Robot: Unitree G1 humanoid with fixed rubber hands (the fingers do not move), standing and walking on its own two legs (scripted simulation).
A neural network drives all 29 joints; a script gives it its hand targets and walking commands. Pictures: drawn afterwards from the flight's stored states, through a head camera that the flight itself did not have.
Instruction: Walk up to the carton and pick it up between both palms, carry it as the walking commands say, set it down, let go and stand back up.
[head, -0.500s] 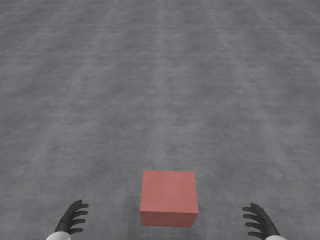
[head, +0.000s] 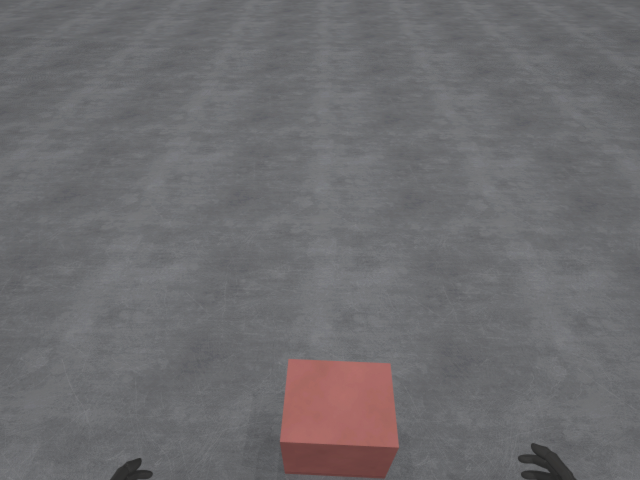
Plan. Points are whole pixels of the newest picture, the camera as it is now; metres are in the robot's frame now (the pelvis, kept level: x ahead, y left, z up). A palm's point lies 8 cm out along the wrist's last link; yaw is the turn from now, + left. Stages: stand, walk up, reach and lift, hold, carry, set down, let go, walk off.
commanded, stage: stand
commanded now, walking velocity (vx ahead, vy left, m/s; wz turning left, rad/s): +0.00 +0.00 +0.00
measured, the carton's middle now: (336, 419) +0.44 -0.03 -0.65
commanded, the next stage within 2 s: none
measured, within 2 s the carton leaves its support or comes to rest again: neither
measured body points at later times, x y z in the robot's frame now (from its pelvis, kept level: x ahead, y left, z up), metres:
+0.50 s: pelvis -0.02 +0.00 +0.00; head -0.04 +0.02 +0.45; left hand +0.06 +0.31 -0.12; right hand +0.08 -0.30 -0.10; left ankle +0.00 +0.10 -0.74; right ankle -0.02 -0.13 -0.74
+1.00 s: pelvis -0.02 +0.01 +0.00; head -0.02 +0.02 +0.45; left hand +0.05 +0.32 -0.13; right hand +0.09 -0.30 -0.10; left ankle +0.00 +0.10 -0.74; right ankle -0.02 -0.13 -0.74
